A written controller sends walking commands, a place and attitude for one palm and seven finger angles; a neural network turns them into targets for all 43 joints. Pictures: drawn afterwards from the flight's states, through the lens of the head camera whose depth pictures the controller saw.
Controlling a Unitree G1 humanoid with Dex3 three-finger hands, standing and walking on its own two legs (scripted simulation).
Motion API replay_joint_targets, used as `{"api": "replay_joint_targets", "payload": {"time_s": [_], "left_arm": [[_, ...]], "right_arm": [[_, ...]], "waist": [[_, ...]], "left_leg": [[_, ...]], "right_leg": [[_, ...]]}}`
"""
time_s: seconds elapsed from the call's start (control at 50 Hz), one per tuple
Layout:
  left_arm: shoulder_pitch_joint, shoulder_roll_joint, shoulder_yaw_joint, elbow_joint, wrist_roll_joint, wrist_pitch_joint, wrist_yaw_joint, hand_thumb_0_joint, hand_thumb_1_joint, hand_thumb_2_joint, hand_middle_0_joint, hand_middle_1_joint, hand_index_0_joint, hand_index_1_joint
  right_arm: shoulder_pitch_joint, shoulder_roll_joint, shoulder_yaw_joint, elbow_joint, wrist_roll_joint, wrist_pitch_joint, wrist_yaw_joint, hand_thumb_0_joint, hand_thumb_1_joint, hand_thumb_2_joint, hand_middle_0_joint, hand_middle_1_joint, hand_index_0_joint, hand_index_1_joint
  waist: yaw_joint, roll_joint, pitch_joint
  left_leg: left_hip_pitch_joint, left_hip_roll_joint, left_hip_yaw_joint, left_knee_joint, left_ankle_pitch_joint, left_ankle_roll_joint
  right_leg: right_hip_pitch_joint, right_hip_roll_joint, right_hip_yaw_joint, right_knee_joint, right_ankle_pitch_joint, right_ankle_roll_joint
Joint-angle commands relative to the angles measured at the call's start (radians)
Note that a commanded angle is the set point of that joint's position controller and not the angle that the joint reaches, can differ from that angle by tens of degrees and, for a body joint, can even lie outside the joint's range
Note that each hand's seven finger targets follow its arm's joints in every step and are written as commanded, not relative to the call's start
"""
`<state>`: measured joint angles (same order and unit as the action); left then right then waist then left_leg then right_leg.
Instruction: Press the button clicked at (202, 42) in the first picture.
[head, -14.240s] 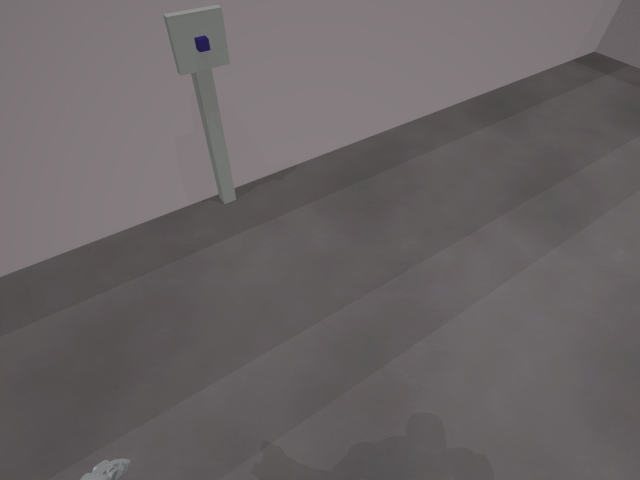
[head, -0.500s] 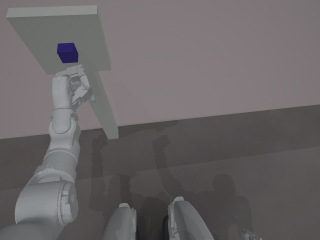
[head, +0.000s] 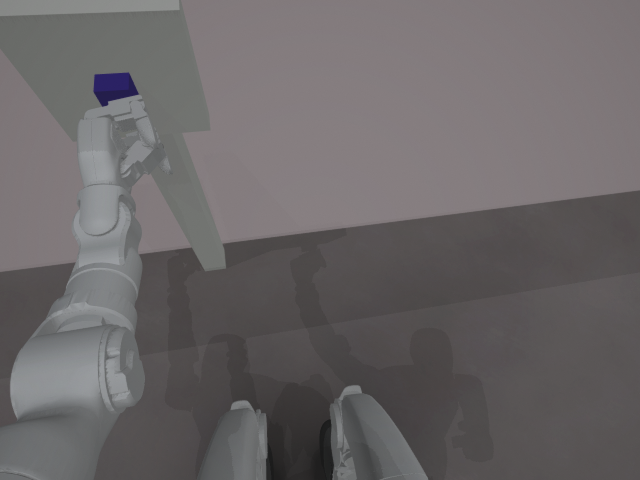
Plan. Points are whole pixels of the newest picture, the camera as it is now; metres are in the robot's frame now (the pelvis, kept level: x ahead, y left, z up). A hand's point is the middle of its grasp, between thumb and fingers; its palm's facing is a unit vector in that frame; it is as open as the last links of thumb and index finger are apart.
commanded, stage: press the button with the knuckle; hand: left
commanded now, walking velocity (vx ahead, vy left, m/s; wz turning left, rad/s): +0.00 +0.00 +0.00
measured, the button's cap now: (118, 90) +0.56 +0.20 +0.07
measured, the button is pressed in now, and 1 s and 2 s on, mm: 2 12 0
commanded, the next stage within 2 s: hold the button down briefly in 0.46 s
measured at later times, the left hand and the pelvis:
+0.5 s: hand (156, 135) +0.53 +0.17 +0.04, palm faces +0.09 -1.00 -0.02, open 3.5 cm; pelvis -0.02 +0.00 -0.01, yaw +0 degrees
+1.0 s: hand (155, 135) +0.52 +0.17 +0.04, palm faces +0.08 -1.00 -0.02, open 3.5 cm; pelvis -0.04 +0.00 -0.02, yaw +0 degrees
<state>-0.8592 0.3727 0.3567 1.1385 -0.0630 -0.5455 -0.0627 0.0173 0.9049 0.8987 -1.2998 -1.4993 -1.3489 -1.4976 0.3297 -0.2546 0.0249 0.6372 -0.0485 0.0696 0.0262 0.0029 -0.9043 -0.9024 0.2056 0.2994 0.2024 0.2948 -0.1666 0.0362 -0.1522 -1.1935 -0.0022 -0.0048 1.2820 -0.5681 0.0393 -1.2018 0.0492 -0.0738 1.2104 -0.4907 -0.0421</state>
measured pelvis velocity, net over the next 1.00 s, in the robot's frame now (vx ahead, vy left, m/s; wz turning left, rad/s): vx -0.04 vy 0.00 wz -0.01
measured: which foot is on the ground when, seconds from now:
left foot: down 0.00-1.00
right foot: down 0.00-1.00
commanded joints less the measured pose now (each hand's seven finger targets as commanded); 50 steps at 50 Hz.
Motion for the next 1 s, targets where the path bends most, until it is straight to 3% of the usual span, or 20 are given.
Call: {"api": "replay_joint_targets", "payload": {"time_s": [0.0,0.04,0.06,0.08,0.1,0.16,0.2,0.26,0.36,0.4,0.52,0.58,0.64,0.66,0.7,0.74,0.8,0.86,0.94,0.98], "left_arm": [[-0.461,0.192,-0.01,-0.17,0.01,-0.047,0.015,0.0,0.9,0.9,-1.3,-1.5,-1.3,-1.5],[-0.509,0.212,0.007,-0.169,0.006,-0.048,0.018,0.0,0.9,0.9,-1.3,-1.5,-1.3,-1.5],[-0.5,0.236,0.025,-0.149,0.009,-0.044,0.02,0.0,0.9,0.9,-1.3,-1.5,-1.3,-1.5],[-0.535,0.219,-0.001,-0.148,0.011,-0.04,0.018,0.0,0.9,0.9,-1.3,-1.5,-1.3,-1.5],[-0.55,0.229,0.006,-0.137,0.013,-0.037,0.019,0.0,0.9,0.9,-1.3,-1.5,-1.3,-1.5],[-0.582,0.24,0.005,-0.138,0.022,-0.037,0.022,0.0,0.9,0.9,-1.3,-1.5,-1.3,-1.5],[-0.61,0.24,0.0,-0.137,0.023,-0.036,0.023,0.0,0.9,0.9,-1.3,-1.5,-1.3,-1.5],[-0.641,0.272,0.014,-0.084,0.029,-0.024,0.027,0.0,0.9,0.9,-1.3,-1.5,-1.3,-1.5],[-0.716,0.325,0.025,-0.092,0.041,-0.014,0.024,0.0,0.9,0.9,-1.3,-1.5,-1.3,-1.5],[-0.741,0.316,0.01,-0.074,0.043,-0.004,0.024,0.0,0.9,0.9,-1.3,-1.5,-1.3,-1.5],[-0.827,0.349,0.008,-0.084,0.053,0.008,0.037,0.0,0.9,0.9,-1.3,-1.5,-1.3,-1.5],[-0.843,0.31,-0.023,-0.067,0.053,0.016,0.045,0.0,0.9,0.9,-1.3,-1.5,-1.3,-1.5],[-0.847,0.361,0.011,-0.06,0.056,0.017,0.047,0.0,0.9,0.9,-1.3,-1.5,-1.3,-1.5],[-0.864,0.358,-0.005,-0.076,0.058,0.016,0.045,0.0,0.9,0.9,-1.3,-1.5,-1.3,-1.5],[-0.858,0.352,-0.012,-0.064,0.059,0.02,0.04,0.0,0.9,0.9,-1.3,-1.5,-1.3,-1.5],[-0.846,0.394,0.022,-0.03,0.056,0.026,0.04,0.0,0.9,0.9,-1.3,-1.5,-1.3,-1.5],[-0.864,0.431,0.029,-0.049,0.056,0.032,0.03,0.0,0.9,0.9,-1.3,-1.5,-1.3,-1.5],[-0.852,0.418,0.028,-0.057,0.053,0.031,0.025,0.0,0.9,0.9,-1.3,-1.5,-1.3,-1.5],[-0.78,0.417,0.057,-0.05,0.039,0.044,0.021,0.0,0.9,0.9,-1.3,-1.5,-1.3,-1.5],[-0.749,0.381,0.037,-0.068,0.036,0.047,0.016,0.0,0.9,0.9,-1.3,-1.5,-1.3,-1.5]], "right_arm": [[0.172,-0.175,-0.061,-0.042,0.0,-0.009,-0.012,0.0,-0.9,-0.9,0.2,0.3,0.2,0.3],[0.18,-0.18,-0.061,-0.038,-0.003,-0.01,-0.014,0.0,-0.9,-0.9,0.2,0.3,0.2,0.3],[0.182,-0.186,-0.061,-0.04,-0.002,-0.008,-0.015,0.0,-0.9,-0.9,0.2,0.3,0.2,0.3],[0.178,-0.185,-0.059,-0.036,-0.002,-0.009,-0.016,0.0,-0.9,-0.9,0.2,0.3,0.2,0.3],[0.184,-0.187,-0.058,-0.031,-0.003,-0.009,-0.018,0.0,-0.9,-0.9,0.2,0.3,0.2,0.3],[0.189,-0.19,-0.055,-0.031,-0.007,-0.01,-0.017,0.0,-0.9,-0.9,0.2,0.3,0.2,0.3],[0.194,-0.19,-0.054,-0.028,-0.011,-0.011,-0.015,0.0,-0.9,-0.9,0.2,0.3,0.2,0.3],[0.198,-0.196,-0.047,-0.023,-0.01,-0.013,-0.016,0.0,-0.9,-0.9,0.2,0.3,0.2,0.3],[0.205,-0.201,-0.039,-0.026,-0.012,-0.019,-0.019,0.0,-0.9,-0.9,0.2,0.3,0.2,0.3],[0.206,-0.202,-0.037,-0.021,-0.011,-0.021,-0.021,0.0,-0.9,-0.9,0.2,0.3,0.2,0.3],[0.219,-0.212,-0.031,-0.014,-0.014,-0.03,-0.023,0.0,-0.9,-0.9,0.2,0.3,0.2,0.3],[0.22,-0.211,-0.029,-0.012,-0.016,-0.04,-0.022,0.0,-0.9,-0.9,0.2,0.3,0.2,0.3],[0.225,-0.217,-0.026,-0.011,-0.016,-0.048,-0.023,0.0,-0.9,-0.9,0.2,0.3,0.2,0.3],[0.222,-0.215,-0.024,-0.014,-0.015,-0.051,-0.023,0.0,-0.9,-0.9,0.2,0.3,0.2,0.3],[0.22,-0.214,-0.022,-0.014,-0.013,-0.056,-0.02,0.0,-0.9,-0.9,0.2,0.3,0.2,0.3],[0.222,-0.216,-0.017,-0.014,-0.013,-0.062,-0.025,0.0,-0.9,-0.9,0.2,0.3,0.2,0.3],[0.218,-0.216,-0.012,-0.021,-0.007,-0.07,-0.03,0.0,-0.9,-0.9,0.2,0.3,0.2,0.3],[0.224,-0.217,-0.014,-0.023,-0.008,-0.074,-0.027,0.0,-0.9,-0.9,0.2,0.3,0.2,0.3],[0.225,-0.219,-0.015,-0.032,-0.007,-0.075,-0.024,0.0,-0.9,-0.9,0.2,0.3,0.2,0.3],[0.222,-0.215,-0.019,-0.035,-0.005,-0.072,-0.021,0.0,-0.9,-0.9,0.2,0.3,0.2,0.3]], "waist": [[-0.049,0.088,-0.486],[-0.059,0.089,-0.474],[-0.05,0.086,-0.49],[-0.069,0.102,-0.484],[-0.071,0.096,-0.481],[-0.071,0.153,-0.514],[-0.08,0.139,-0.524],[-0.1,0.105,-0.479],[-0.105,0.165,-0.51],[-0.126,0.151,-0.485],[-0.14,0.193,-0.501],[-0.155,0.201,-0.49],[-0.149,0.179,-0.508],[-0.151,0.2,-0.518],[-0.152,0.198,-0.508],[-0.154,0.156,-0.473],[-0.149,0.17,-0.472],[-0.139,0.21,-0.512],[-0.115,0.182,-0.517],[-0.104,0.191,-0.531]], "left_leg": [[0.319,0.007,-0.074,-0.136,0.377,-0.017],[0.318,0.007,-0.082,-0.139,0.361,-0.015],[0.312,0.007,-0.083,-0.137,0.351,-0.016],[0.314,0.007,-0.084,-0.134,0.34,-0.015],[0.313,0.009,-0.088,-0.133,0.332,-0.015],[0.351,0.01,-0.099,-0.132,0.351,-0.021],[0.346,0.01,-0.1,-0.121,0.353,-0.018],[0.278,0.009,-0.099,-0.116,0.293,-0.009],[0.265,0.008,-0.103,-0.109,0.263,-0.008],[0.255,0.011,-0.107,-0.108,0.239,-0.005],[0.264,0.012,-0.123,-0.111,0.198,-0.008],[0.26,0.011,-0.128,-0.115,0.163,-0.007],[0.233,0.01,-0.127,-0.112,0.137,-0.003],[0.226,0.009,-0.119,-0.109,0.132,-0.001],[0.209,0.008,-0.117,-0.11,0.103,-0.001],[0.141,0.008,-0.108,-0.102,0.075,0.006],[0.1,0.008,-0.098,-0.097,0.049,0.007],[0.15,0.008,-0.106,-0.1,0.078,0.003],[0.153,0.011,-0.106,-0.106,0.097,0.002],[0.18,0.012,-0.107,-0.113,0.108,-0.003]], "right_leg": [[0.264,-0.003,0.059,-0.135,0.286,0.021],[0.252,-0.002,0.057,-0.137,0.262,0.02],[0.255,-0.002,0.057,-0.136,0.25,0.02],[0.233,-0.003,0.058,-0.14,0.238,0.021],[0.224,-0.003,0.055,-0.139,0.227,0.021],[0.192,-0.003,0.049,-0.13,0.218,0.017],[0.193,-0.002,0.051,-0.132,0.219,0.018],[0.192,0.001,0.057,-0.14,0.182,0.022],[0.181,0.0,0.058,-0.132,0.151,0.017],[0.157,0.001,0.057,-0.138,0.131,0.02],[0.115,0.0,0.052,-0.132,0.096,0.017],[0.092,-0.001,0.05,-0.136,0.074,0.018],[0.112,0.0,0.056,-0.137,0.056,0.016],[0.122,0.0,0.063,-0.141,0.054,0.017],[0.12,0.0,0.065,-0.145,0.034,0.017],[0.146,0.001,0.08,-0.152,0.013,0.018],[0.168,-0.003,0.095,-0.155,-0.008,0.017],[0.149,-0.001,0.082,-0.142,0.012,0.015],[0.168,0.0,0.078,-0.14,0.022,0.014],[0.166,-0.001,0.071,-0.138,0.032,0.014]]}}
